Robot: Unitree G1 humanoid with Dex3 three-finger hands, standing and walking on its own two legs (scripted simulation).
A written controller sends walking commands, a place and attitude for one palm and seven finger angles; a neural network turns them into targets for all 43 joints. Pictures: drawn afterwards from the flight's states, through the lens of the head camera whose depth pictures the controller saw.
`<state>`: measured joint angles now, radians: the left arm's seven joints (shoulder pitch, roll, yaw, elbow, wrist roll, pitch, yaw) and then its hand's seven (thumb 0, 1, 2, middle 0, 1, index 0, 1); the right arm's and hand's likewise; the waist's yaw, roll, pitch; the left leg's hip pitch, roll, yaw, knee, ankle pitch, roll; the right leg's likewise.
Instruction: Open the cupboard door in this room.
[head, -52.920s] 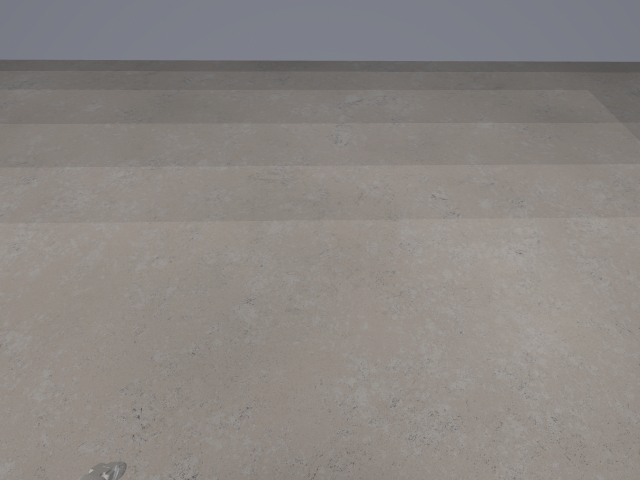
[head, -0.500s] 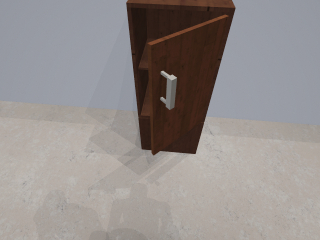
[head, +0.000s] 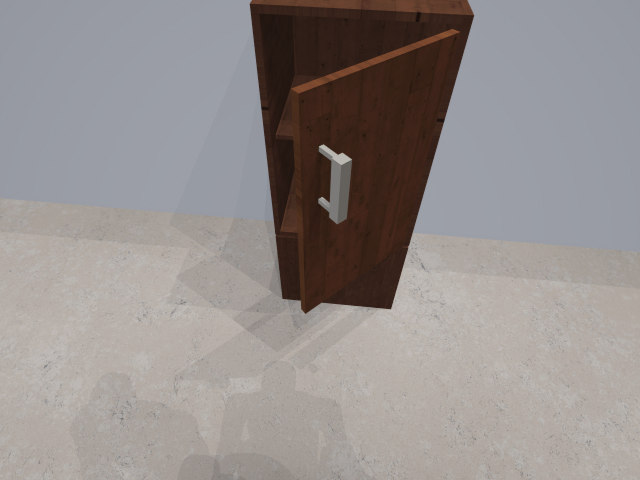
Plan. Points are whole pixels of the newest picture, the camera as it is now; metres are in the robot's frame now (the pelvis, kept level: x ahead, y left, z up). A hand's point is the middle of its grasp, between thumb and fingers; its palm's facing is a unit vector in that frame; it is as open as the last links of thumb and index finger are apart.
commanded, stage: walk to a spot facing it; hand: left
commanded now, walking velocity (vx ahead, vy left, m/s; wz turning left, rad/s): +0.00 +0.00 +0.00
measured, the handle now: (331, 184) +0.57 +0.02 +0.04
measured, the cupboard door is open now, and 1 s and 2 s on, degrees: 45 45 45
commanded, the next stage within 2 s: none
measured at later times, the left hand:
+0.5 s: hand out of the picture +0.02 +0.18 -0.18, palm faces -0.05 -0.97 -0.22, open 7.4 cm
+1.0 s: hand out of the picture +0.10 +0.19 -0.18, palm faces -0.26 -0.94 -0.23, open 7.4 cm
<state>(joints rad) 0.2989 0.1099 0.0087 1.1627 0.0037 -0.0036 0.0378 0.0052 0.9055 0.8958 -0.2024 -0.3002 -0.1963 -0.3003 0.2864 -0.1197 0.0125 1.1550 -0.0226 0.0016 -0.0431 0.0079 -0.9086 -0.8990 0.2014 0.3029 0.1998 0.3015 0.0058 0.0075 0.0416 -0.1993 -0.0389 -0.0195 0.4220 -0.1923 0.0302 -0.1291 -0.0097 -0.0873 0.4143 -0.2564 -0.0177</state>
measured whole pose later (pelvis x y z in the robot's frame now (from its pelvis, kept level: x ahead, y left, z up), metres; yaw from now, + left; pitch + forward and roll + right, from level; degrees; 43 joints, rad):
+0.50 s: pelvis -0.01 -0.01 -0.01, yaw -8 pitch +0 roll +1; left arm 0.26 0.17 0.08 1.06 0.02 0.05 0.00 0.01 0.90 0.90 -0.20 -0.30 -0.20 -0.30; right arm 0.24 -0.16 -0.05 1.04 -0.03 0.03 -0.05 0.01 -0.90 -0.90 0.20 0.30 0.20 0.30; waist 0.02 0.00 0.08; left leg -0.28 0.02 0.11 0.56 -0.28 0.02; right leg -0.28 0.04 0.03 0.60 -0.31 -0.04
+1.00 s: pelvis +0.00 +0.01 +0.00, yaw -22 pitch +2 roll +0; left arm 0.25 0.21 0.08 0.93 0.02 0.05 0.01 0.01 0.90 0.90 -0.21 -0.30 -0.20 -0.30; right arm 0.05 -0.20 -0.05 0.87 0.00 0.03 -0.04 0.01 -0.90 -0.90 0.20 0.30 0.20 0.30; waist 0.06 -0.03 0.09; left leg -0.34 -0.02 -0.04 0.69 -0.40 -0.03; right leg -0.30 0.12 0.22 0.50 -0.22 -0.02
